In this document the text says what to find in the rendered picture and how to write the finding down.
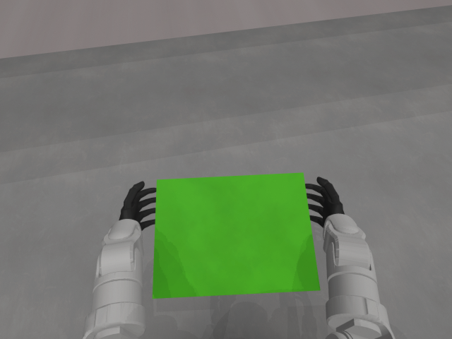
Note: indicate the robot left hand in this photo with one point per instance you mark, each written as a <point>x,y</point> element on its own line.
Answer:
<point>132,205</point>

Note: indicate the robot right hand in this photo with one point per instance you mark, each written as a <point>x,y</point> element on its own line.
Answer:
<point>329,200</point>

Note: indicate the robot right forearm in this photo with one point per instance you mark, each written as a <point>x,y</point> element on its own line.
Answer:
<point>354,305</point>

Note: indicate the robot left forearm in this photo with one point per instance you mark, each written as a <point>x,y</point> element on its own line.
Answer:
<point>117,311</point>

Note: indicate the carton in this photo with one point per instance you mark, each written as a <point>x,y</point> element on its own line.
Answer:
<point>233,235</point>

